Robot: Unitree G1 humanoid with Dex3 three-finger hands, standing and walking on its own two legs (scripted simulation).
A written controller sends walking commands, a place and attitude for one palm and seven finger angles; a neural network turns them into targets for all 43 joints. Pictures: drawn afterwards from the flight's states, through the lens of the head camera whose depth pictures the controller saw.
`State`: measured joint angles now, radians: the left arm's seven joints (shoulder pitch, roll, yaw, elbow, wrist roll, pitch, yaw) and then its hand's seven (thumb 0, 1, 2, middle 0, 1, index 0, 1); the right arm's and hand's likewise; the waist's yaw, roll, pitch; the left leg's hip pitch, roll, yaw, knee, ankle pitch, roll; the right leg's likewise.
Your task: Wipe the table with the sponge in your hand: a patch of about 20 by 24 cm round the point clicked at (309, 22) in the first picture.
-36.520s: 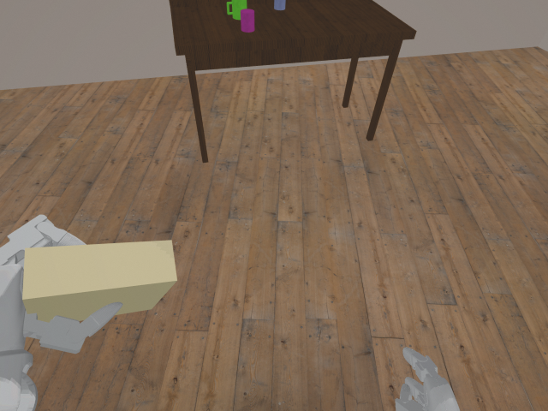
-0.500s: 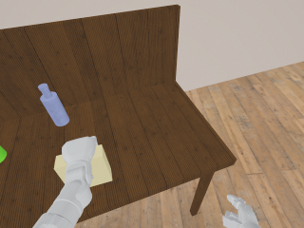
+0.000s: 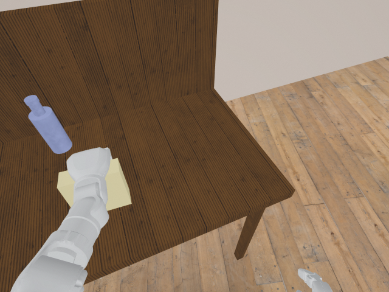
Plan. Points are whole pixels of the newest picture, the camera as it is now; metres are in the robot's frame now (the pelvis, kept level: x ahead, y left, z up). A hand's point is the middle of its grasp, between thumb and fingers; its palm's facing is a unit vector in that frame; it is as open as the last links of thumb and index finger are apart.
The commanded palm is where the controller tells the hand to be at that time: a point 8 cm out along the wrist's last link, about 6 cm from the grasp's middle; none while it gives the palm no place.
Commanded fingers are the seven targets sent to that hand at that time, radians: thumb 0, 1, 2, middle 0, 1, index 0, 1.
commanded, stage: wipe forward along the middle lane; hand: left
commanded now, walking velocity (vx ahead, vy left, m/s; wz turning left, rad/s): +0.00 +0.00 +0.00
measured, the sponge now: (100, 194) +0.35 +0.27 -0.05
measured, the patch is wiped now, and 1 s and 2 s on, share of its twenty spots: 1.00 1.00 1.00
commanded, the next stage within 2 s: slide back across to the first lane in 0.88 s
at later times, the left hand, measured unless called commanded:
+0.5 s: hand (94, 161) +0.41 +0.29 +0.01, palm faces -0.11 -0.02 -0.99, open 9.3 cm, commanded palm +0.39 +0.28 +0.05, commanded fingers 0.00 0.10 1.30 -1.20 -1.60 -1.20 -1.60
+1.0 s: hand (90, 147) +0.45 +0.32 +0.01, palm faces -0.13 -0.01 -0.99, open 9.3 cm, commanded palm +0.44 +0.30 +0.05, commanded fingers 0.00 0.10 1.30 -1.20 -1.60 -1.20 -1.60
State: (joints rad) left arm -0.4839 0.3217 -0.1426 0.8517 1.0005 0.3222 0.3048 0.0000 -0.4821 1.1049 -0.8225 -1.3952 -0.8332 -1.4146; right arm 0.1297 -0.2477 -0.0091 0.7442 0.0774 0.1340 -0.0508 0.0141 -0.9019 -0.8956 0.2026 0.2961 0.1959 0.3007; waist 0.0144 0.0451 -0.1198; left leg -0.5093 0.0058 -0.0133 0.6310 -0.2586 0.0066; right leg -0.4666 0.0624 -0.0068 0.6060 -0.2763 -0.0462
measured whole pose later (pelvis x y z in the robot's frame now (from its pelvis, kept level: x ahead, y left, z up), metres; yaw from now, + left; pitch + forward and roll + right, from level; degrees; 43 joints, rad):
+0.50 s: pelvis +0.01 +0.01 +0.00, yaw -1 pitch +12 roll -2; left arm -0.65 0.40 -0.08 1.03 1.01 0.27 0.32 0.00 -0.48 1.11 -0.82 -1.40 -0.83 -1.42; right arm 0.20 -0.25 -0.01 0.75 0.07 0.13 -0.03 0.01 -0.90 -0.90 0.20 0.30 0.20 0.30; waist -0.03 0.04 -0.14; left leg -0.61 0.01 -0.01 0.68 -0.28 0.02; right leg -0.55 0.07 0.00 0.62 -0.28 -0.03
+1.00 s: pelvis +0.01 +0.03 -0.01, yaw -1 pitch +16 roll -3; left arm -0.81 0.48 -0.05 1.18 1.05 0.24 0.31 0.01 -0.49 1.11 -0.82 -1.39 -0.83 -1.42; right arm 0.25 -0.24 -0.01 0.76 0.05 0.12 -0.01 0.01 -0.90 -0.90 0.20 0.30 0.20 0.30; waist -0.08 0.03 -0.15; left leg -0.71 0.01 -0.01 0.73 -0.31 0.04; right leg -0.64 0.06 0.00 0.64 -0.29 -0.01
